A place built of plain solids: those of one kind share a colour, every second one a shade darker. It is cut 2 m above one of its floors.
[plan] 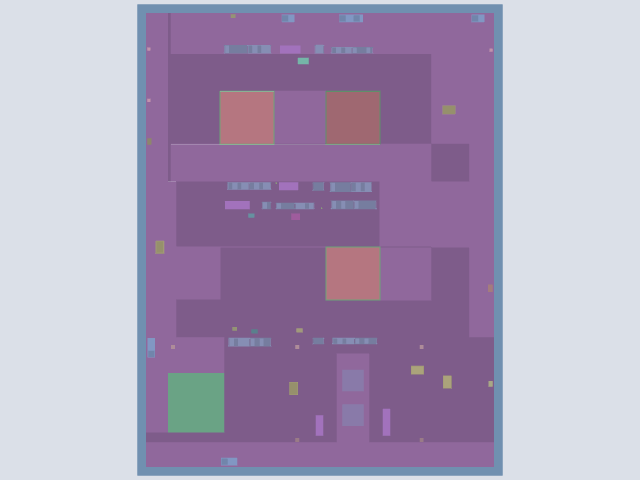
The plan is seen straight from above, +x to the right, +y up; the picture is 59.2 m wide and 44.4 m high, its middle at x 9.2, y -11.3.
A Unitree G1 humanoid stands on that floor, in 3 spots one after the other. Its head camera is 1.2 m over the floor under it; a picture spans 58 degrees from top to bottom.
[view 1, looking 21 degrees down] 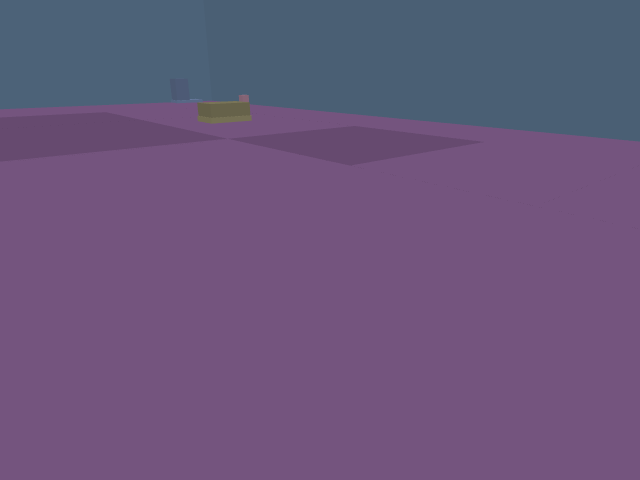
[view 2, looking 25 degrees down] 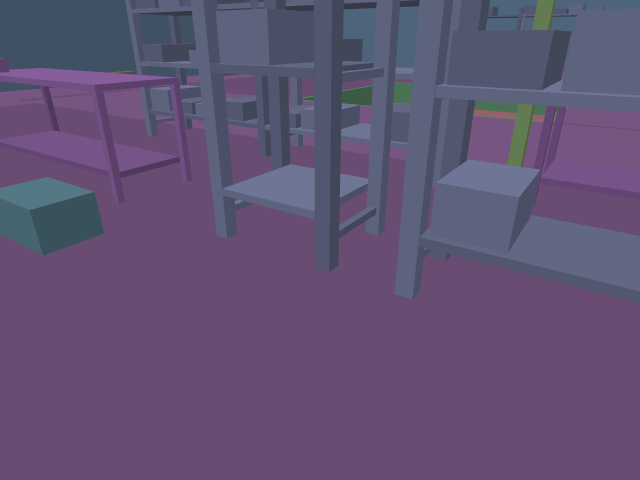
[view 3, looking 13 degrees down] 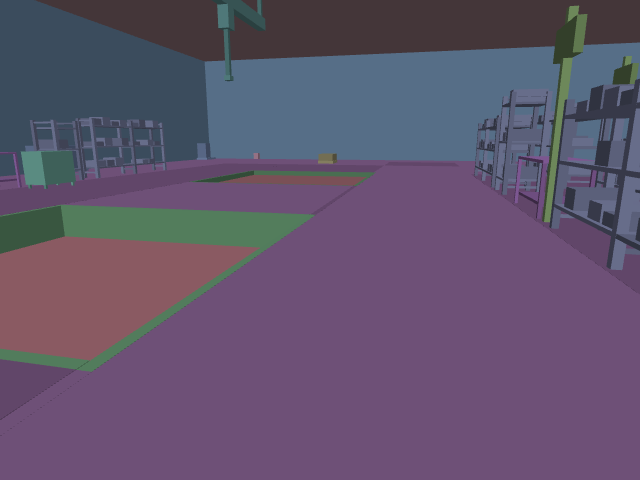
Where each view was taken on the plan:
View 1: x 15.30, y -10.25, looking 50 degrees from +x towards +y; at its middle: floor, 3.35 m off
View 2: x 5.85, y -10.25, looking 124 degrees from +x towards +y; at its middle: rack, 2.40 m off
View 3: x -1.86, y -4.15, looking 13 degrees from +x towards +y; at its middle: floor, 5.33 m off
